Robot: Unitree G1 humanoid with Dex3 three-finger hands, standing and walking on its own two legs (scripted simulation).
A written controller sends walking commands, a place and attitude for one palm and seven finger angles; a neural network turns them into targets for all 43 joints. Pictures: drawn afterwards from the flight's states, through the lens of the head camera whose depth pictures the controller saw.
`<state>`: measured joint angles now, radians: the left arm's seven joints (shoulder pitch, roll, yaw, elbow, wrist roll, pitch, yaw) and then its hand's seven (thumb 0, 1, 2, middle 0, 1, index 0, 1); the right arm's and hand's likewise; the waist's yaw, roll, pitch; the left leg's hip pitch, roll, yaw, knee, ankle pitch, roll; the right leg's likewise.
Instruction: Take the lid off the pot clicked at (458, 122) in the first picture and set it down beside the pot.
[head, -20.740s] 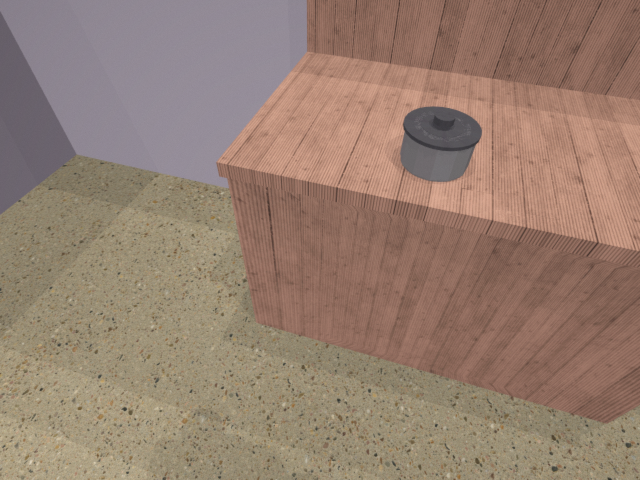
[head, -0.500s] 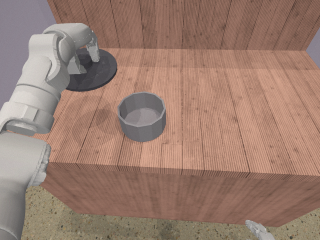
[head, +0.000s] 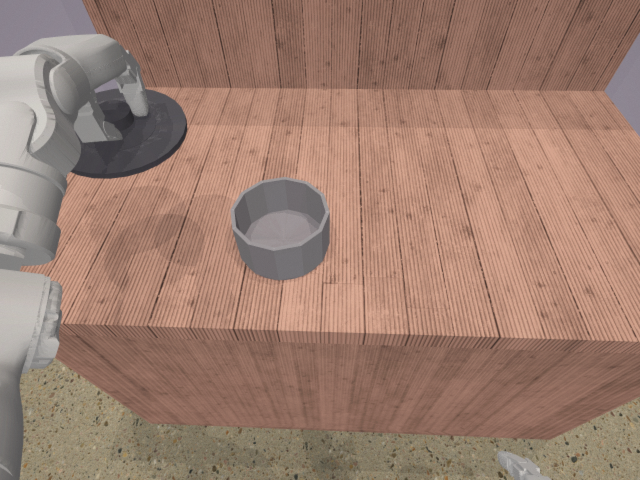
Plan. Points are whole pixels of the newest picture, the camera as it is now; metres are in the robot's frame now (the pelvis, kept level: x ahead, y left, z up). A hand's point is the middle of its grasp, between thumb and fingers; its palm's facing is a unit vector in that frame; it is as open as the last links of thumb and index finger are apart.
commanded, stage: move the lid sideways beside the pot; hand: left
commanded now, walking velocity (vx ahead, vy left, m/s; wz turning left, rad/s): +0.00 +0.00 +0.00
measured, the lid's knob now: (113, 116) +0.49 +0.25 +0.21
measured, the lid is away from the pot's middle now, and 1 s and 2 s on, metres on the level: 0.19 0.24 0.22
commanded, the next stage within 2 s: lower the lid onto the table in 0.54 s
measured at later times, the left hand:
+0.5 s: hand (34, 132) +0.43 +0.31 +0.22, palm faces -0.27 -0.02 -0.96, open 7.1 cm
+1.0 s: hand (64, 139) +0.46 +0.30 +0.20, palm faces -0.30 -0.04 -0.95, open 7.1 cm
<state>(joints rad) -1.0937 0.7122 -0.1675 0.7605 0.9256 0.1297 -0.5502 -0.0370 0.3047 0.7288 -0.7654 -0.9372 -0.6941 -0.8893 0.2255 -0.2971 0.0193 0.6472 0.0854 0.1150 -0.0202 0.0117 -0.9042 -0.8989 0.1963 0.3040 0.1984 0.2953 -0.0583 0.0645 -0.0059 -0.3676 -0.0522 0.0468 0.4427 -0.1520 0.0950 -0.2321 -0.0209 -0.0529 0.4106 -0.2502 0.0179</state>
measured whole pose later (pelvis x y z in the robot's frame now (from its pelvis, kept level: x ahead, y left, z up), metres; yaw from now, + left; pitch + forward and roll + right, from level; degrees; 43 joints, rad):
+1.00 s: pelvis +0.00 +0.02 +0.00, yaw +0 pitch +6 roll -3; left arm -1.09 0.76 -0.14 0.81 0.92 0.02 -0.55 -0.04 0.31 0.73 -0.77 -0.94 -0.69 -0.89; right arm 0.25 -0.30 0.01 0.66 0.08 0.12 -0.03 0.01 -0.90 -0.90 0.20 0.30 0.20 0.30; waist -0.06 0.05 -0.01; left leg -0.42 -0.07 0.04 0.45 -0.15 0.13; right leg -0.26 -0.03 -0.06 0.39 -0.24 0.00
